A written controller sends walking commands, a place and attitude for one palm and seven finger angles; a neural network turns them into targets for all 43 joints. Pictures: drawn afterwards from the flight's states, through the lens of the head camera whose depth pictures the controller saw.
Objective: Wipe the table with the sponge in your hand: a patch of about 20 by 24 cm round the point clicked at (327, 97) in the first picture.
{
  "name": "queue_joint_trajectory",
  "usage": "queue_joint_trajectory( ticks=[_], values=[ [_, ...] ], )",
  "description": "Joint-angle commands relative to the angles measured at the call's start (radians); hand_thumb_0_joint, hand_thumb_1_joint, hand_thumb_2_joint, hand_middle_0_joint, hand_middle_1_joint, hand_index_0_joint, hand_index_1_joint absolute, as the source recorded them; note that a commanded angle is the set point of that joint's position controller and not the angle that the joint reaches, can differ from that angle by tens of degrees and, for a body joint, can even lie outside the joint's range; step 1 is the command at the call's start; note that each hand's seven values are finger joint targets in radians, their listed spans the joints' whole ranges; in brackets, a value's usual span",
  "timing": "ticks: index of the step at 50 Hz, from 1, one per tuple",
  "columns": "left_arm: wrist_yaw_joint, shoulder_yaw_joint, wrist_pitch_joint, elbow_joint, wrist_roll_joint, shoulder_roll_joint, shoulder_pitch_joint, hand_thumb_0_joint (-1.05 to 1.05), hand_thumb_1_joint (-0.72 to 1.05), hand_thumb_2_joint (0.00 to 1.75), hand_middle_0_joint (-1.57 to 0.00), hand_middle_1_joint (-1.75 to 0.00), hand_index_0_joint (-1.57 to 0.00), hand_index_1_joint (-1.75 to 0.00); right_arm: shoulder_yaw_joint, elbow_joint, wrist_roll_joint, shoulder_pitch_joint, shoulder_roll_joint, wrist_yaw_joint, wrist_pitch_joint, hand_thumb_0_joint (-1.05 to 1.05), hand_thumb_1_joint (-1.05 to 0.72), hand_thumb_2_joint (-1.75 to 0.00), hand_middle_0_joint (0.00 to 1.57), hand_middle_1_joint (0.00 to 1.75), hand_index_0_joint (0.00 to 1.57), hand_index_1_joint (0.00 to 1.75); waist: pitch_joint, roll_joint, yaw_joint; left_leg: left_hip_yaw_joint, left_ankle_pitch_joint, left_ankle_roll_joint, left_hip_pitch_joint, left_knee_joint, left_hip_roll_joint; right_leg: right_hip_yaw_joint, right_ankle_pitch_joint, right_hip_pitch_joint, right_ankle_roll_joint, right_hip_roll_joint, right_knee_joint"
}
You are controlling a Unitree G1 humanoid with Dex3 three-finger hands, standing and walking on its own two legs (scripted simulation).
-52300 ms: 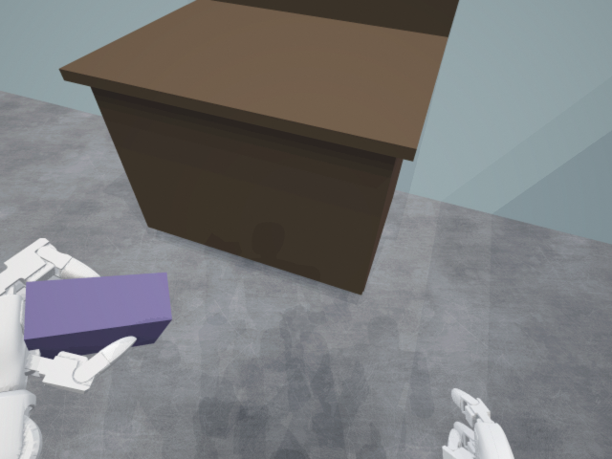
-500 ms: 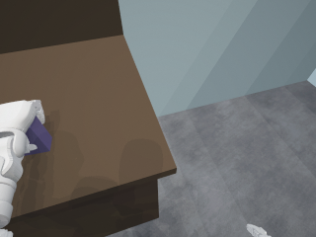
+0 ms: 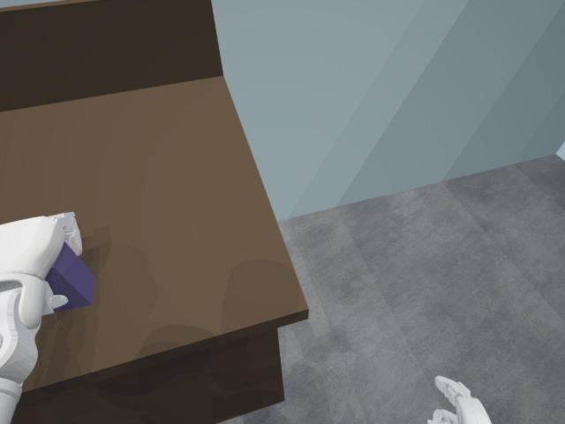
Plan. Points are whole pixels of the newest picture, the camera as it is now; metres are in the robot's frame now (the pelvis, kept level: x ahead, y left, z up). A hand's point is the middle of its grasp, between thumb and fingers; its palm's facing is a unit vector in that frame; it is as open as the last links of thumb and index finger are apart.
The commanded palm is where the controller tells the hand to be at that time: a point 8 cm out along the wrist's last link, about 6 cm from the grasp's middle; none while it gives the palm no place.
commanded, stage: wipe back along the first lane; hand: left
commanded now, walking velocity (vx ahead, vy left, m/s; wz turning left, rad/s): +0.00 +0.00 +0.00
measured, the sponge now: (46, 285) +0.26 +0.39 +0.04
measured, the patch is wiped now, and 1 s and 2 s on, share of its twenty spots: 1.00 1.00 1.00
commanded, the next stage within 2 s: lift the sponge slowly off the table in 0.48 s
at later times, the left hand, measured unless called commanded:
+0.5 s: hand (37, 302) +0.22 +0.35 +0.08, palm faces +0.01 +0.01 -1.00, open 9.4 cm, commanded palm +0.17 +0.34 +0.11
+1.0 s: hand (34, 315) +0.20 +0.34 +0.08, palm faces -0.02 -0.01 -1.00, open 9.3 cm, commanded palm +0.17 +0.34 +0.14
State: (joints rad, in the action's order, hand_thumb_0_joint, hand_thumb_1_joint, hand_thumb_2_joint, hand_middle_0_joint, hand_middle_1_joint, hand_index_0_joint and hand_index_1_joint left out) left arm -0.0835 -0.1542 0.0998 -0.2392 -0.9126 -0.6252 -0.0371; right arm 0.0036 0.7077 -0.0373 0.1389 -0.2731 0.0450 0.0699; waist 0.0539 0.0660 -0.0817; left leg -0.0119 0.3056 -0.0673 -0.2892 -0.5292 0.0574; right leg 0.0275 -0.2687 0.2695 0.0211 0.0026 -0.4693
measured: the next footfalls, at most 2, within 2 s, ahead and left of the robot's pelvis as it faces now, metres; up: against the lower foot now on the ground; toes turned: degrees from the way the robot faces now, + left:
none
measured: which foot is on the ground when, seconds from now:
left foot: down 0.00-1.00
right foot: down 0.00-1.00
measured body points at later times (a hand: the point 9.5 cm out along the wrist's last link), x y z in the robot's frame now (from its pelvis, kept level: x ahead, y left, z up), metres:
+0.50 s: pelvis +0.01 -0.01 +0.00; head +0.02 -0.03 +0.45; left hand +0.21 +0.34 +0.14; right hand +0.21 -0.25 -0.11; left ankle -0.02 +0.07 -0.74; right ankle -0.02 -0.14 -0.74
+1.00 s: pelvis +0.00 -0.01 +0.00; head +0.01 -0.03 +0.45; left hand +0.20 +0.34 +0.14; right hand +0.21 -0.23 -0.10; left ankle -0.02 +0.07 -0.74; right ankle -0.02 -0.14 -0.74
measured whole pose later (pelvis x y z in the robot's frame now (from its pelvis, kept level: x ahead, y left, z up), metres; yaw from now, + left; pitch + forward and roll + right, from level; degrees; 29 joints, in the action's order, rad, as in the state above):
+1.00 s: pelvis +0.00 -0.01 +0.00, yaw +1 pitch +0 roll -1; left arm -0.05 -0.15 0.15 0.07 -0.87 -0.61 0.23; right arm 0.02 0.72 -0.02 0.08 -0.25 0.09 0.06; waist 0.01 0.07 -0.12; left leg -0.03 0.30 -0.06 -0.20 -0.50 0.05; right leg 0.01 -0.27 0.18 0.01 0.01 -0.44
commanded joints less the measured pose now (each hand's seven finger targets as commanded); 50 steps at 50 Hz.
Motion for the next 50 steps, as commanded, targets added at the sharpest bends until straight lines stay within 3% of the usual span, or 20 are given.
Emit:
queue_joint_trajectory(
  ticks=[1, 5, 7, 10, 13, 15, 17, 18, 22, 27, 34, 36, 39, 40, 41, 44, 45, 48, 50],
  values=[
    [0.028, -0.069, 0.012, 0.086, 0.018, -0.205, 0.057, 0.0, 0.1, 1.3, -1.2, -1.6, -1.2, -1.6, -0.039, -0.136, 0.005, -0.103, -0.136, 0.01, -0.042, 0.0, -0.9, -0.9, 0.2, 0.3, 0.2, 0.3, 0.124, -0.044, -0.033, -0.028, -0.434, 0.06, 0.016, 0.074, -0.04, -0.037, 0.291, -0.152, -0.072, 0.031, 0.012],
    [0.029, -0.108, 0.018, 0.109, 0.014, -0.25, 0.044, 0.0, 0.1, 1.3, -1.2, -1.6, -1.2, -1.6, -0.041, -0.127, 0.009, -0.116, -0.146, 0.019, -0.04, 0.0, -0.9, -0.9, 0.2, 0.3, 0.2, 0.3, 0.119, -0.053, -0.035, -0.024, -0.399, 0.053, 0.012, 0.079, -0.033, -0.027, 0.288, -0.159, -0.074, 0.031, 0.022],
    [0.031, -0.079, 0.022, 0.109, 0.024, -0.207, 0.087, 0.0, 0.1, 1.3, -1.2, -1.6, -1.2, -1.6, -0.04, -0.127, 0.008, -0.117, -0.138, 0.022, -0.045, 0.0, -0.9, -0.9, 0.2, 0.3, 0.2, 0.3, 0.101, -0.056, -0.032, -0.018, -0.384, 0.049, 0.016, 0.075, -0.031, -0.036, 0.282, -0.148, -0.069, 0.031, 0.022],
    [0.033, -0.112, 0.014, 0.152, 0.023, -0.237, 0.111, 0.0, 0.1, 1.3, -1.2, -1.6, -1.2, -1.6, -0.044, -0.128, 0.012, -0.124, -0.14, 0.025, -0.049, 0.0, -0.9, -0.9, 0.2, 0.3, 0.2, 0.3, 0.14, -0.039, -0.041, -0.016, -0.417, 0.047, 0.034, 0.066, -0.026, -0.021, 0.329, -0.175, -0.071, 0.028, 0.019],
    [0.033, -0.092, 0.009, 0.175, 0.036, -0.192, 0.19, 0.0, 0.1, 1.3, -1.2, -1.6, -1.2, -1.6, -0.044, -0.129, 0.011, -0.124, -0.133, 0.025, -0.056, 0.0, -0.9, -0.9, 0.2, 0.3, 0.2, 0.3, 0.138, -0.063, -0.039, -0.016, -0.438, 0.047, 0.031, 0.054, -0.025, -0.028, 0.361, -0.175, -0.066, 0.028, 0.007],
    [0.029, -0.111, 0.005, 0.22, 0.041, -0.199, 0.242, 0.0, 0.1, 1.3, -1.2, -1.6, -1.2, -1.6, -0.047, -0.133, 0.015, -0.133, -0.134, 0.022, -0.06, 0.0, -0.9, -0.9, 0.2, 0.3, 0.2, 0.3, 0.161, -0.037, -0.046, -0.017, -0.465, 0.048, 0.045, 0.049, -0.026, -0.016, 0.385, -0.19, -0.067, 0.026, 0.004],
    [0.024, -0.107, 0.008, 0.247, 0.054, -0.177, 0.296, 0.0, 0.1, 1.3, -1.2, -1.6, -1.2, -1.6, -0.048, -0.134, 0.014, -0.134, -0.13, 0.02, -0.065, 0.0, -0.9, -0.9, 0.2, 0.3, 0.2, 0.3, 0.148, -0.055, -0.043, -0.016, -0.474, 0.046, 0.043, 0.04, -0.028, -0.024, 0.4, -0.182, -0.061, 0.026, -0.002],
    [0.021, -0.135, 0.009, 0.257, 0.058, -0.197, 0.333, 0.0, 0.1, 1.3, -1.2, -1.6, -1.2, -1.6, -0.049, -0.137, 0.014, -0.133, -0.13, 0.02, -0.066, 0.0, -0.9, -0.9, 0.2, 0.3, 0.2, 0.3, 0.138, -0.058, -0.05, -0.018, -0.474, 0.047, 0.034, 0.04, -0.029, -0.025, 0.401, -0.185, -0.061, 0.026, -0.004],
    [0.007, -0.105, 0.019, 0.318, 0.064, -0.148, 0.372, 0.0, 0.1, 1.3, -1.2, -1.6, -1.2, -1.6, -0.052, -0.139, 0.014, -0.143, -0.126, 0.019, -0.07, 0.0, -0.9, -0.9, 0.2, 0.3, 0.2, 0.3, 0.107, -0.05, -0.043, -0.02, -0.467, 0.047, 0.036, 0.041, -0.033, -0.029, 0.371, -0.157, -0.06, 0.027, -0.001],
    [-0.011, -0.104, 0.038, 0.372, 0.063, -0.132, 0.412, 0.0, 0.1, 1.3, -1.2, -1.6, -1.2, -1.6, -0.054, -0.138, 0.017, -0.15, -0.123, 0.02, -0.072, 0.0, -0.9, -0.9, 0.2, 0.3, 0.2, 0.3, 0.093, -0.065, -0.044, -0.023, -0.448, 0.05, 0.037, 0.046, -0.036, -0.031, 0.343, -0.15, -0.06, 0.029, 0.003],
    [-0.01, -0.125, 0.067, 0.359, 0.046, -0.194, 0.275, 0.0, 0.1, 1.3, -1.2, -1.6, -1.2, -1.6, -0.042, -0.127, 0.022, -0.168, -0.123, 0.042, -0.059, 0.0, -0.9, -0.9, 0.2, 0.3, 0.2, 0.3, 0.072, -0.062, -0.045, -0.025, -0.369, 0.049, 0.036, 0.077, -0.029, -0.032, 0.271, -0.157, -0.064, 0.03, 0.025],
    [-0.002, -0.11, 0.072, 0.389, 0.036, -0.198, 0.208, 0.0, 0.1, 1.3, -1.2, -1.6, -1.2, -1.6, -0.037, -0.133, 0.022, -0.182, -0.116, 0.048, -0.057, 0.0, -0.9, -0.9, 0.2, 0.3, 0.2, 0.3, 0.089, -0.02, -0.045, -0.024, -0.37, 0.048, 0.057, 0.085, -0.028, -0.032, 0.256, -0.162, -0.066, 0.03, 0.029],
    [0.008, -0.11, 0.07, 0.391, 0.034, -0.205, 0.209, 0.0, 0.1, 1.3, -1.2, -1.6, -1.2, -1.6, -0.033, -0.133, 0.023, -0.183, -0.113, 0.051, -0.055, 0.0, -0.9, -0.9, 0.2, 0.3, 0.2, 0.3, 0.102, -0.015, -0.05, -0.026, -0.399, 0.049, 0.073, 0.089, -0.025, -0.036, 0.271, -0.18, -0.067, 0.035, 0.035],
    [0.011, -0.133, 0.069, 0.408, 0.027, -0.238, 0.188, 0.0, 0.1, 1.3, -1.2, -1.6, -1.2, -1.6, -0.032, -0.133, 0.023, -0.188, -0.117, 0.051, -0.051, 0.0, -0.9, -0.9, 0.2, 0.3, 0.2, 0.3, 0.114, 0.008, -0.05, -0.028, -0.404, 0.053, 0.082, 0.093, -0.029, -0.027, 0.262, -0.182, -0.07, 0.038, 0.038],
    [0.013, -0.115, 0.067, 0.417, 0.032, -0.212, 0.2, 0.0, 0.1, 1.3, -1.2, -1.6, -1.2, -1.6, -0.028, -0.14, 0.025, -0.19, -0.108, 0.049, -0.054, 0.0, -0.9, -0.9, 0.2, 0.3, 0.2, 0.3, 0.12, 0.004, -0.053, -0.029, -0.411, 0.052, 0.084, 0.091, -0.027, -0.036, 0.269, -0.189, -0.068, 0.035, 0.035],
    [0.017, -0.121, 0.06, 0.45, 0.036, -0.22, 0.212, 0.0, 0.1, 1.3, -1.2, -1.6, -1.2, -1.6, -0.031, -0.141, 0.023, -0.191, -0.11, 0.048, -0.051, 0.0, -0.9, -0.9, 0.2, 0.3, 0.2, 0.3, 0.127, 0.008, -0.052, -0.031, -0.439, 0.053, 0.096, 0.091, -0.03, -0.038, 0.283, -0.193, -0.067, 0.039, 0.039],
    [0.019, -0.12, 0.062, 0.476, 0.037, -0.222, 0.186, 0.0, 0.1, 1.3, -1.2, -1.6, -1.2, -1.6, -0.027, -0.151, 0.025, -0.203, -0.11, 0.048, -0.051, 0.0, -0.9, -0.9, 0.2, 0.3, 0.2, 0.3, 0.125, 0.041, -0.051, -0.031, -0.434, 0.054, 0.105, 0.098, -0.03, -0.03, 0.275, -0.193, -0.069, 0.041, 0.046],
    [0.019, -0.136, 0.061, 0.431, 0.038, -0.247, 0.147, 0.0, 0.1, 1.3, -1.2, -1.6, -1.2, -1.6, -0.026, -0.136, 0.023, -0.193, -0.113, 0.054, -0.05, 0.0, -0.9, -0.9, 0.2, 0.3, 0.2, 0.3, 0.085, 0.0, -0.042, -0.031, -0.376, 0.053, 0.082, 0.111, -0.03, -0.045, 0.234, -0.177, -0.069, 0.043, 0.058],
    [0.017, -0.158, 0.053, 0.467, 0.037, -0.277, 0.109, 0.0, 0.1, 1.3, -1.2, -1.6, -1.2, -1.6, -0.024, -0.146, 0.024, -0.208, -0.113, 0.057, -0.051, 0.0, -0.9, -0.9, 0.2, 0.3, 0.2, 0.3, 0.103, 0.021, -0.051, -0.033, -0.373, 0.052, 0.1, 0.118, -0.027, -0.032, 0.231, -0.193, -0.072, 0.043, 0.064]
  ],
)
